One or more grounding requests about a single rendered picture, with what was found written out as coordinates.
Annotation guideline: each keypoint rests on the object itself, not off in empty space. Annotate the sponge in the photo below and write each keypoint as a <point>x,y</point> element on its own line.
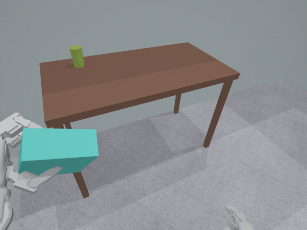
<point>44,148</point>

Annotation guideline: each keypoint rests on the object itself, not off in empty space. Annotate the left robot forearm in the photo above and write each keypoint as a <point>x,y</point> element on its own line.
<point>6,211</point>

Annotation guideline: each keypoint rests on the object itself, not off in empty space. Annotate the table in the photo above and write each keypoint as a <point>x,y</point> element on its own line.
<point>114,81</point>

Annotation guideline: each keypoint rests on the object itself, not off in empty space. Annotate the robot left hand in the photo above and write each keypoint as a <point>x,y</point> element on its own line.
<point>11,130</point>

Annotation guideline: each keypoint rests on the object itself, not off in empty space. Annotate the robot right hand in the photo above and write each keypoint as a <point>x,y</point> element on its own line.
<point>238,218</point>

